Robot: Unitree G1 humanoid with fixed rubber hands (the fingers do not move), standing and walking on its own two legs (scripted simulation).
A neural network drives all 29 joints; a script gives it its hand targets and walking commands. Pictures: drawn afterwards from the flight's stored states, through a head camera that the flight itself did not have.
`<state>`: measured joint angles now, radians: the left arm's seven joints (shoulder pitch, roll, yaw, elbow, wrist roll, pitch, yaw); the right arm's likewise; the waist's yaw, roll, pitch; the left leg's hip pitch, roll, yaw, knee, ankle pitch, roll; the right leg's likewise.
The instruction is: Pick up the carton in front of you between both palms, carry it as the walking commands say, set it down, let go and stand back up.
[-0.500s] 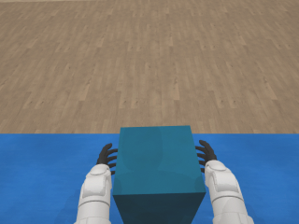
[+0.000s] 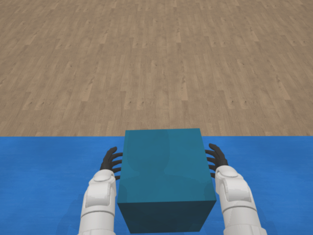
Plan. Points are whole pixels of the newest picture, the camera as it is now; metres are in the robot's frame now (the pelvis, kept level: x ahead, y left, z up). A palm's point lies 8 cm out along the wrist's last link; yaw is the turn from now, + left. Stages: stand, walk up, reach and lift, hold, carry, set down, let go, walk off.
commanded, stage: reach and lift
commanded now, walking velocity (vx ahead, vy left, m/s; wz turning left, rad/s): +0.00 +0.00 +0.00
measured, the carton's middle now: (163, 182) +0.30 +0.00 -0.05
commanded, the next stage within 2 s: hold in 0.38 s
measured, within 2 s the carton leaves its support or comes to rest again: neither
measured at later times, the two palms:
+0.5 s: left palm (105, 173) +0.29 +0.15 +0.04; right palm (223, 169) +0.29 -0.15 +0.04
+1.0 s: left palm (107, 163) +0.30 +0.14 +0.06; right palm (226, 162) +0.30 -0.16 +0.06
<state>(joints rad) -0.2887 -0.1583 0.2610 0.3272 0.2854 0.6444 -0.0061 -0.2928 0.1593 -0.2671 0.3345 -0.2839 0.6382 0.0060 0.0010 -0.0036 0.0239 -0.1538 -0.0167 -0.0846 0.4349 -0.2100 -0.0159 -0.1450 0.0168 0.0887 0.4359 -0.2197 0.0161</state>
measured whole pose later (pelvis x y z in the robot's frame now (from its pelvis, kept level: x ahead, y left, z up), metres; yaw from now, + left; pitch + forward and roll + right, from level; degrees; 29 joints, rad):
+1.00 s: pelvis +0.01 -0.01 -0.01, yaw -2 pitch +0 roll +0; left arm -0.24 -0.12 0.18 0.11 0.20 0.85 0.01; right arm -0.25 0.15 -0.17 0.11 -0.22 0.85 -0.03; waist 0.01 0.01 -0.12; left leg -0.25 0.01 -0.06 0.53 -0.27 -0.01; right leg -0.27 0.00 0.03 0.57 -0.35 0.01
